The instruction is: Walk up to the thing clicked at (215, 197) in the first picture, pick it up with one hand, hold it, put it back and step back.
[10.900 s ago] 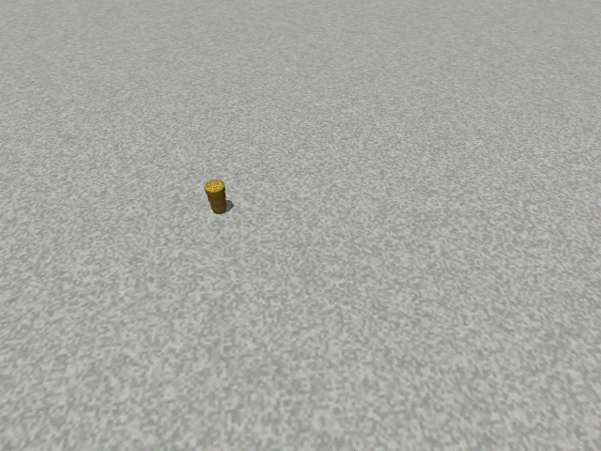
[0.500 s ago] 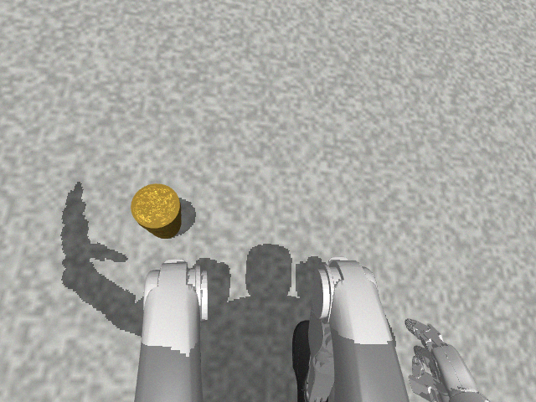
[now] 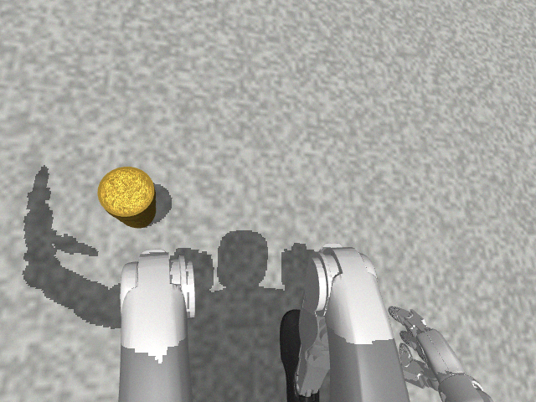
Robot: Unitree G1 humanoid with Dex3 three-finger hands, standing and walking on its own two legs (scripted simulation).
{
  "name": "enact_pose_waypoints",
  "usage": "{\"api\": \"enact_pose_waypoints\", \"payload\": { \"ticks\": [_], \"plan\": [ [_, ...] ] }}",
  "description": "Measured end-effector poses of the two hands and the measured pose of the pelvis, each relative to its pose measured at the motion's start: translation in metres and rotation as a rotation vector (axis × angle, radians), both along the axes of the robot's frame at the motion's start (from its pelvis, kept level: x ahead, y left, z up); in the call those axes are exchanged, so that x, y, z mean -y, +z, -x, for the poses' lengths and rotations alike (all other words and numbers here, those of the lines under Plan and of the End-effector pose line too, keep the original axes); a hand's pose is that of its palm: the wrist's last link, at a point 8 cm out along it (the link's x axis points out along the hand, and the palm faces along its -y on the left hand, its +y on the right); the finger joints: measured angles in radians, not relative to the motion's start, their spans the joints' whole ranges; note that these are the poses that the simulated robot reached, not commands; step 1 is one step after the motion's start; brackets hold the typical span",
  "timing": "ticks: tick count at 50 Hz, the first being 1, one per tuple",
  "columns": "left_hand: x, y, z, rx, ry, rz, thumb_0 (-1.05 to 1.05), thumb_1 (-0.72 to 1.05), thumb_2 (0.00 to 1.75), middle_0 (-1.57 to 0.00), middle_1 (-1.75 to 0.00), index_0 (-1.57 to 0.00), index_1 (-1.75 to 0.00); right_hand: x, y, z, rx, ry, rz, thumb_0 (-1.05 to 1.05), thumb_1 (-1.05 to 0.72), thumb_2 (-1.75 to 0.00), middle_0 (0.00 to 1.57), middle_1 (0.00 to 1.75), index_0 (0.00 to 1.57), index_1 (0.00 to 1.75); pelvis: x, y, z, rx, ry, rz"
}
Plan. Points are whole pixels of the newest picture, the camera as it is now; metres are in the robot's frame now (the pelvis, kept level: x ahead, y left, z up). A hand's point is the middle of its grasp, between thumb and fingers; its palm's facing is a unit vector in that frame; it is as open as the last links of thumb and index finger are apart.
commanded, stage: approach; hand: left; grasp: from the side
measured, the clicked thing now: (133, 203) +0.45 +0.22 -0.27
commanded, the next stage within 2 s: close in in 0.22 s
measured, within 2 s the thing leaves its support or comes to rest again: neither
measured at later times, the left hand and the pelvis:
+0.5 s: hand (90, 213) +0.41 +0.28 -0.21, palm faces +0.05 -1.00 +0.05, open 17.5 cm; pelvis -0.01 +0.02 -0.06, yaw -6 degrees
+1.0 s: hand (123, 212) +0.42 +0.23 -0.23, palm faces +0.12 -0.99 +0.02, open 17.2 cm; pelvis -0.02 +0.03 -0.06, yaw -8 degrees
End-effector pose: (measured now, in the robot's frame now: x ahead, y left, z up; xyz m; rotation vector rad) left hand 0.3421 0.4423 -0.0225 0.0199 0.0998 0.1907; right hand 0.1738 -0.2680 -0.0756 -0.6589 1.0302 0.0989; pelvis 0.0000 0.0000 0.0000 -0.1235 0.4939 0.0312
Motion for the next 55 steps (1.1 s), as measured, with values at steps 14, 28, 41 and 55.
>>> {"api": "enact_pose_waypoints", "payload": {
  "ticks": [14,28,41,55],
  "plan": [
    [0.056,-0.133,-0.032,-0.016,-0.085,0.053,-0.01,-0.49,0.07,-0.07,-0.10,-0.04,-0.11,-0.009,-0.019,0.009,-0.113,0.129,0.142,0.01,-0.91,-0.91,0.20,0.30,0.20,0.30,-0.008,-0.046,0.003,0.128,-0.037,0.067],
    [0.119,-0.191,-0.045,0.004,-0.110,0.084,-0.02,-0.56,0.03,-0.07,-0.10,-0.06,-0.09,-0.025,-0.013,0.023,-0.194,0.229,0.227,0.01,-0.93,-0.91,0.20,0.30,0.20,0.30,-0.019,-0.060,0.010,0.230,-0.063,0.138],
    [0.141,-0.200,-0.045,0.033,-0.097,0.041,-0.01,-0.50,0.03,-0.06,-0.07,-0.05,-0.05,-0.029,-0.006,0.044,-0.281,0.260,0.280,0.00,-0.93,-0.91,0.20,0.30,0.20,0.30,-0.026,-0.063,0.016,0.274,-0.070,0.176],
    [0.163,-0.215,-0.051,0.045,-0.061,0.029,-0.01,-0.40,0.10,-0.07,-0.07,-0.05,-0.06,-0.036,-0.002,0.060,-0.346,0.267,0.301,0.00,-0.91,-0.91,0.20,0.30,0.20,0.30,-0.029,-0.064,0.017,0.298,-0.085,0.206]
  ]
}}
